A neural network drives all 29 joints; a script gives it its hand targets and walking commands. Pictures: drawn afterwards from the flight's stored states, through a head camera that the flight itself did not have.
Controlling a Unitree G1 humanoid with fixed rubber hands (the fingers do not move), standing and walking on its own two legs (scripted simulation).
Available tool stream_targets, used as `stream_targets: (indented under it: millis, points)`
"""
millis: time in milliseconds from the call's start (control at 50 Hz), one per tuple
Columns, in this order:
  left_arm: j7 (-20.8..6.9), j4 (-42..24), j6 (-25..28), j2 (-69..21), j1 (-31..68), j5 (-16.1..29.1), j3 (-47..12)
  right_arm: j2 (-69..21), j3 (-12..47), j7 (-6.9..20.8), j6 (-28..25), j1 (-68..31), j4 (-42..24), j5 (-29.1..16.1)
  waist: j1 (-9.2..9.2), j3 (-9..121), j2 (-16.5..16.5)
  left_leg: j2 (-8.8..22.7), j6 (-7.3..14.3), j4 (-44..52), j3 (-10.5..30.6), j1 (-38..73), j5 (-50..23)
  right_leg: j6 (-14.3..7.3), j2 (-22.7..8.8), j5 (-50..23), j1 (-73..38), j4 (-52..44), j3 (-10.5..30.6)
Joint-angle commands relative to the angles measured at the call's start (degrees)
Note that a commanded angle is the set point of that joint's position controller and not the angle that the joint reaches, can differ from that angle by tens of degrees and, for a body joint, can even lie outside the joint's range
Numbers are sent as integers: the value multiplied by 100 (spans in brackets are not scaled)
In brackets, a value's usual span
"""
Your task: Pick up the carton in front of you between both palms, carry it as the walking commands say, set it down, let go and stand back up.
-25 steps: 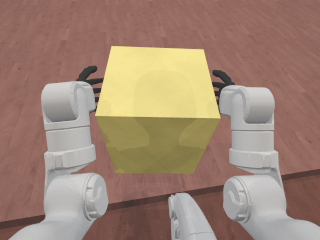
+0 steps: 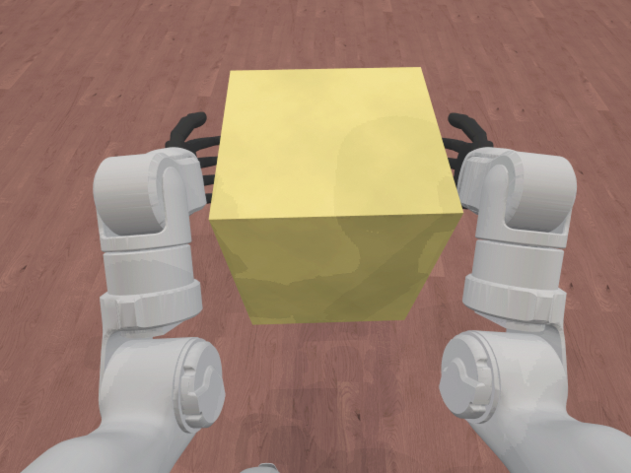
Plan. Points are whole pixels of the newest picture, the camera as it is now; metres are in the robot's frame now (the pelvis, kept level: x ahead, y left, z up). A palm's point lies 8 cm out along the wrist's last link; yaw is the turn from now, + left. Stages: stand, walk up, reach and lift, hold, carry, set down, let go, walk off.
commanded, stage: carry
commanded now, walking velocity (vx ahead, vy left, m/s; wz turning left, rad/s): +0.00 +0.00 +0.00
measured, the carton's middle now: (327, 209) +0.42 +0.02 +0.10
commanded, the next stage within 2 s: none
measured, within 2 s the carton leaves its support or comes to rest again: neither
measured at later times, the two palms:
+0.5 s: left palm (230, 136) +0.50 +0.15 +0.14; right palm (459, 136) +0.52 -0.15 +0.14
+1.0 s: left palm (237, 19) +0.55 +0.13 +0.26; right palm (505, 40) +0.55 -0.17 +0.25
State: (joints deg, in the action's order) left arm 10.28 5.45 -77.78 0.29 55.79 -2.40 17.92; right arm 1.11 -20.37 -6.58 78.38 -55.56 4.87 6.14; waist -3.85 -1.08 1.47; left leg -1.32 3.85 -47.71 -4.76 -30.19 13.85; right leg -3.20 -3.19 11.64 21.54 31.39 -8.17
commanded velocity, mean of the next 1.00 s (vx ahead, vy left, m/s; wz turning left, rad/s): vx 0.00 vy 0.00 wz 0.00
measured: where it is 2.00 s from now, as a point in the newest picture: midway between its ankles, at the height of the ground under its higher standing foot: (318, 455)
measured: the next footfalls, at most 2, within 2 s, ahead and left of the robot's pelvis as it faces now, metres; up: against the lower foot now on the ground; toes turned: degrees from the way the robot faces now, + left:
right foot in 0.36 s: +0.28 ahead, -0.09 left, +0.11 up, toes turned -5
left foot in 0.72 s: +0.28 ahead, +0.09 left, +0.11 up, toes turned +1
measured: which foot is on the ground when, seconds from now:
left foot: down 0.00-0.40, up 0.42-0.70, down 0.72-1.00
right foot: down 0.00-0.04, up 0.06-0.34, down 0.36-1.00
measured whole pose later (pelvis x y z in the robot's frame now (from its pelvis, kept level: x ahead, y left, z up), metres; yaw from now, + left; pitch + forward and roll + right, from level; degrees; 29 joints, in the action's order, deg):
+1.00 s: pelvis +0.21 -0.01 +0.10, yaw -1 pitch +2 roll +1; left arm 6.2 20.1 -70.3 -0.1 41.8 -4.9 13.0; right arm 0.4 -12.5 -6.4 70.2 -40.1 19.0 4.9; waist -0.5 11.1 0.4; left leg -0.9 1.4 -30.7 -2.3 -18.5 13.8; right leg -4.0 1.3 14.3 19.0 31.4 -4.9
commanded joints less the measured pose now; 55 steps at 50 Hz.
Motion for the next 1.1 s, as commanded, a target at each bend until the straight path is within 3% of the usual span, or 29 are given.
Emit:
stream_targets:
  millis: [0, 20, 40, 60, 100, 120, 180, 240, 260, 300, 320, 340, 360, 380, 400, 420, 440, 480, 560, 600, 640, 700, 720, 740, 760, 800, 860, 980, 1080]
  points:
    - [-1619, 258, -103, -6103, 4033, 2404, -3285, -5756, 3296, 1043, 41, -3657, 416, -2230, 360, 3748, 897, 144, -125, 4741, 70, 1605, -2775, -482, -425, -5043, -3614, 1420, 669]
    - [-1634, 645, -74, -6092, 3809, 2239, -3173, -5858, 3292, 1112, 28, -3678, 553, -2338, 466, 3602, -131, 813, -187, 4128, 317, 3730, -5893, -319, -17, -1563, -1522, 2107, 377]
    - [-1662, 862, -75, -6168, 3721, 2192, -3111, -5770, 3221, 1151, -21, -3569, 867, -2350, 407, 3791, -1696, 1921, 375, 1602, 1285, 6580, -10519, 57, 318, 1929, 1683, 3058, 245]
    - [-1650, 1000, -5, -6103, 3623, 2080, -3038, -5768, 3165, 1209, -46, -3593, 946, -2349, 722, 3957, -1653, 2160, 941, 1460, 1562, 7033, -10721, 101, 555, 2393, 2976, 3972, 478]
    - [-1566, 730, 80, -6082, 4020, 1973, -3009, -6102, 3292, 1325, -133, -4313, 397, -2616, 798, 3463, -763, 1944, 784, 1672, 1497, 6390, -8670, 74, 536, 2047, 3521, 4716, 659]
    - [-1515, 642, 93, -6094, 4081, 1969, -2996, -6181, 3344, 1350, -161, -4620, 93, -2759, 816, 3206, -655, 1859, 737, 1776, 1450, 6130, -8005, 76, 505, 1948, 3793, 5062, 580]
    - [-1359, 613, 85, -6058, 3841, 1889, -2917, -6269, 3403, 1367, -174, -4810, -203, -2956, 774, 3053, -749, 1697, 832, 2040, 1295, 5562, -6553, 22, 446, 1778, 4091, 6199, 351]
    - [-1258, 751, 89, -6001, 3572, 1769, -2917, -6273, 3384, 1414, -187, -4493, -46, -2955, 680, 2853, -947, 1518, 814, 2198, 1100, 5123, -5806, -35, 299, 1944, 4136, 5876, 199]
    - [-1255, 817, 93, -6016, 3515, 1770, -2928, -6246, 3390, 1430, -198, -4455, 43, -2952, 586, 2657, -890, 1334, 796, 2411, 851, 4595, -5299, -47, 248, 1992, 3697, 4886, 20]
    - [-1284, 800, 133, -6178, 3469, 1808, -2990, -6332, 3388, 1451, -256, -4362, 230, -2894, 364, 2512, -1183, 1442, 678, 2778, 637, 3377, -5395, -201, 332, 1916, 1923, 3244, -143]
    - [-1316, 834, 183, -6275, 3376, 1831, -3013, -6490, 3420, 1469, -295, -4215, 340, -2858, 258, 2744, -1482, 1394, 577, 2250, 231, 3191, -7459, -294, 707, 1741, 1154, 3221, -559]
    - [-1381, 904, 229, -6489, 3344, 1902, -3073, -6567, 3423, 1474, -358, -4088, 510, -2775, 20, 3022, -1506, 1377, 395, 1555, 49, 3063, -8655, -421, 856, 735, 361, 2526, -508]
    - [-1475, 882, 307, -6673, 3416, 2015, -3156, -6623, 3413, 1468, -445, -3971, 560, -2649, -168, 3444, -1267, 1287, 199, 748, 137, 2644, -8090, -565, 740, 171, -706, 1778, 100]
    - [-1573, 851, 449, -6794, 3456, 2089, -3273, -6711, 3396, 1467, -533, -3989, 447, -2577, -234, 3925, 3, 601, -258, -1019, 102, 1558, -5900, -1363, -418, -1913, -1621, 1162, 2267]
    - [-1650, 874, 579, -6991, 3259, 2169, -3408, -6701, 3479, 1464, -584, -3901, 429, -2513, -198, 4056, 1635, -606, -525, -3026, 435, 606, 308, -2180, -1356, -4994, -1992, -141, 4139]
    - [-1718, 788, 645, -7098, 3156, 2337, -3521, -6711, 3481, 1430, -667, -3734, 505, -2420, 30, 4232, 1031, -307, -358, -3981, 1307, 389, 843, -2171, -1359, -4592, -2026, 156, 3837]
    - [-1769, 522, 759, -7213, 3315, 2507, -3702, -6715, 3497, 1402, -734, -3594, 431, -2391, -39, 4015, 508, -279, -322, -4348, 1419, -32, 1036, -2045, -1255, -2980, -1793, 315, 3724]
    - [-1839, 114, 906, -7426, 3684, 2767, -3949, -6773, 3517, 1337, -841, -3294, 392, -2345, 190, 3196, 195, 98, -134, -3924, 1394, -762, 1082, -1475, -1031, -1545, -1300, 231, 3160]
    - [-1855, -139, 1099, -7432, 3338, 2851, -4198, -6749, 3726, 1275, -1045, -2635, 252, -2273, 103, 3461, 16, 173, -248, -3071, 939, -820, 1262, -1403, -960, -2513, -1807, 95, 2380]
    - [-1822, -157, 1159, -7411, 3032, 2760, -4217, -6724, 3857, 1277, -1106, -2435, 165, -2294, 104, 3437, 88, 67, -372, -843, 389, -321, 2252, -1217, -879, -3053, -1756, -183, 1770]
    - [-1807, -241, 1178, -7287, 2837, 2635, -4235, -6744, 4047, 1266, -1153, -2265, 128, -2334, 148, 3620, 719, -189, -344, 303, 137, 600, 1668, -1062, -836, -3146, -1729, -173, 1496]
    - [-1761, -262, 1167, -6916, 2501, 2454, -4223, -6713, 4326, 1287, -1199, -2321, -42, -2484, 269, 3513, 478, 41, -175, 2212, 413, 1949, -756, -678, -738, -2277, -1072, 175, 1084]
    - [-1731, -246, 1152, -6792, 2398, 2392, -4226, -6633, 4364, 1295, -1198, -2376, -110, -2544, 334, 3590, 250, 569, 11, 2246, 1003, 2533, -1387, -424, -516, -1665, -633, 277, 980]
    - [-1710, -314, 1108, -6642, 2394, 2322, -4194, -6460, 4373, 1287, -1219, -2427, -171, -2578, 350, 3558, -645, 1337, 388, 1990, 1782, 2425, -2401, -137, -145, -115, -432, 349, 800]
    - [-1681, -331, 1059, -6483, 2458, 2259, -4173, -6403, 4396, 1286, -1194, -2511, -259, -2619, 313, 3387, -966, 1435, 502, 2074, 1852, 2233, -2378, -49, -16, 750, -521, 174, 809]
    - [-1643, -130, 944, -6230, 2383, 2196, -4048, -6235, 4376, 1276, -1098, -2619, -273, -2702, 262, 3164, -630, 1211, 307, 2206, 1578, 1738, -1159, -51, -88, 336, -937, -85, 866]
    - [-1640, 479, 816, -5953, 2023, 2040, -3684, -6005, 4139, 1260, -969, -2527, 101, -2602, 236, 2977, -90, 758, 22, 2021, 978, 1474, -779, -186, -397, -832, -1219, -292, 1100]
    - [-1765, 1505, 880, -6002, 2108, 1822, -2947, -6084, 3356, 1341, -960, -2455, 1225, -2243, 289, 2402, 33, 762, -49, 2154, 887, 1477, -536, -143, -410, -587, -851, -542, 1151]
    - [-1747, 1327, 1044, -6226, 2790, 2051, -2954, -6308, 3197, 1332, -1105, -2969, 1246, -2328, 300, 2272, -76, 739, -52, 2193, 836, 1525, -401, -147, -436, -377, -763, -683, 1233]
